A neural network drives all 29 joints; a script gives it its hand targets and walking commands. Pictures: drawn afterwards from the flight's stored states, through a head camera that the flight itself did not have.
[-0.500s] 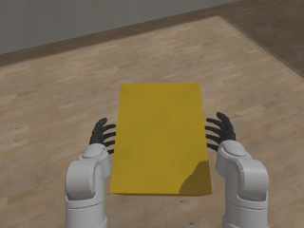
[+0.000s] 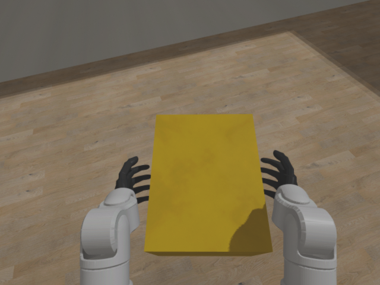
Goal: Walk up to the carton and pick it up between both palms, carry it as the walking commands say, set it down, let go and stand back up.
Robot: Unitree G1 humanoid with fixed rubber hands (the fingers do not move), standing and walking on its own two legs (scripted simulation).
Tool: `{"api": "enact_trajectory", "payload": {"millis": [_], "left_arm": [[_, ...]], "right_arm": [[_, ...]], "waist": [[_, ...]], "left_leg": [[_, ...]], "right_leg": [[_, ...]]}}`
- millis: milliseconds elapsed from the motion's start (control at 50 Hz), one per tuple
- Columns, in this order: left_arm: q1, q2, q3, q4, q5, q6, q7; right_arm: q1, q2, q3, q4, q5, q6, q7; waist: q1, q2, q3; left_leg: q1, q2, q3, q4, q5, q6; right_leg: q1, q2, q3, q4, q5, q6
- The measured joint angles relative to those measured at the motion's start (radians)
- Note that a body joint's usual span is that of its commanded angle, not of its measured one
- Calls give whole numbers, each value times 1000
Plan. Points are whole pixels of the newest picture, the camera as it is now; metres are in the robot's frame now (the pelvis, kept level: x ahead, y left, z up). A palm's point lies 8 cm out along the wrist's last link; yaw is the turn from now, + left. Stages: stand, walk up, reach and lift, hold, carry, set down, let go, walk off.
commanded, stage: carry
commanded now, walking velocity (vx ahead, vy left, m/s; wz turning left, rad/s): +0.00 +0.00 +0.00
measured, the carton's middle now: (204, 186) +0.33 +0.00 +0.01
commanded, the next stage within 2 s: none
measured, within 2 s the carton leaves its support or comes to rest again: neither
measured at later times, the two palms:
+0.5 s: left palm (130, 174) +0.30 +0.14 +0.10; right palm (288, 172) +0.30 -0.15 +0.11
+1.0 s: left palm (125, 202) +0.25 +0.14 +0.10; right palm (296, 201) +0.25 -0.15 +0.10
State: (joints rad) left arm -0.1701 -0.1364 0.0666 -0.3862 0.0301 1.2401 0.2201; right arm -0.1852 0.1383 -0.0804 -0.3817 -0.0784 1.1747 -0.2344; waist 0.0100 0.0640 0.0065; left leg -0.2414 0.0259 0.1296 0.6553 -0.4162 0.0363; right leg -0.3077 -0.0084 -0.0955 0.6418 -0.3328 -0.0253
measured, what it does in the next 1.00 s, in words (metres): stands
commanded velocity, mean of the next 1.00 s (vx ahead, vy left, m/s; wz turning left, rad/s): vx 0.00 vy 0.00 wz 0.00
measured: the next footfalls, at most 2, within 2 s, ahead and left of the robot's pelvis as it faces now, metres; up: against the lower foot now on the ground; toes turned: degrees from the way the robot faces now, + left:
none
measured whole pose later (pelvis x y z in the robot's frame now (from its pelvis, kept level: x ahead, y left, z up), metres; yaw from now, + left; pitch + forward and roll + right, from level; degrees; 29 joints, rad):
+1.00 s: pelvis -0.03 +0.00 +0.00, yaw -1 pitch +1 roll +0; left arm -0.20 -0.14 0.07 -0.35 0.07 1.23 0.23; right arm -0.21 0.14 -0.09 -0.37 -0.07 1.19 -0.22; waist 0.00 0.02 -0.03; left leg -0.25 0.02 0.13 0.62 -0.39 0.04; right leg -0.38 -0.02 -0.11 0.61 -0.25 -0.04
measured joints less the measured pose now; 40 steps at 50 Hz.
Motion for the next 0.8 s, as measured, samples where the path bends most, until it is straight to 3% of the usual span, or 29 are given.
{"api": "enact_trajectory", "payload": {"millis": [60, 180, 300, 420, 480, 540, 580, 660, 700, 800], "left_arm": [[-6, 0, -5, 35, 16, -9, -2], [-18, -2, 15, 28, 26, -19, 11], [-25, -4, 6, -3, 22, 1, 25], [-26, -3, -12, 9, 27, 26, 34], [-21, -2, 1, 3, 40, 27, 31], [-27, -4, 7, 33, 46, 13, 22], [-34, -5, -5, 60, 43, 14, 18], [-36, -5, -12, 69, 43, 12, 15], [-24, -3, 3, 68, 44, -4, 14], [-1, 0, -3, 31, 29, -11, 12]], "right_arm": [[3, 0, -7, 3, 8, 15, -2], [-14, 3, 8, -20, 24, 32, -5], [-19, 3, 3, -38, 27, 37, -9], [-14, 3, -10, -23, 26, 51, -9], [-26, 5, 4, -9, 24, 53, -1], [-30, 5, 5, 21, 4, 38, 6], [-17, 3, -7, 30, -4, 36, 4], [3, 0, -13, 14, 10, 38, 1], [0, 1, -2, 17, 21, 37, 3], [-16, 3, 0, 10, 11, 30, 3]], "waist": [[-5, 12, -27], [-25, -21, -34], [-17, -46, -67], [-36, -51, -78], [-31, -42, -79], [-22, -25, -79], [-18, -4, -75], [-14, -35, -59], [-17, -74, -43], [-19, -55, -20]], "left_leg": [[18, -1, -3, -30, -14, -2], [12, -6, -1, -21, 39, -3], [-4, 3, 0, 4, 63, -19], [54, -1, -4, -107, 45, -13], [71, 0, -2, -112, -9, -2], [46, 7, -3, -43, -57, -9], [9, 23, -19, 33, -10, -20], [9, -3, -37, -3, -68, -12], [15, -24, -15, -33, -26, -5], [2, -9, -14, -34, -14, -3]], "right_leg": [[-14, 2, 2, 27, -20, -5], [-37, -9, 2, 65, 44, -7], [-6, 2, 5, -7, 35, -26], [-45, -2, -5, 66, 82, -21], [-44, 8, -2, 15, 5, -19], [-38, 10, -14, -24, 11, -18], [-40, 17, -30, -11, -1, -14], [-71, -1, -29, 31, -14, -13], [-82, -24, -14, 39, 64, -14], [-69, -7, -16, -7, 25, -9]]}}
